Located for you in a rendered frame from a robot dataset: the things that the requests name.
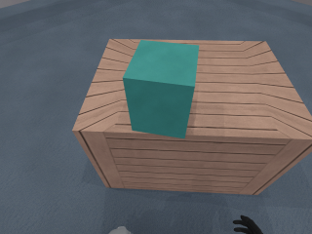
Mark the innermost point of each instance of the robot right hand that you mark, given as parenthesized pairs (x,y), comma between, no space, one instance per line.
(246,221)

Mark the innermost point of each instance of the pedestal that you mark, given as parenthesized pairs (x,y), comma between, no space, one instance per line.
(247,124)

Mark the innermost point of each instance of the carton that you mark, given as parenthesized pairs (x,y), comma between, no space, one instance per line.
(159,86)

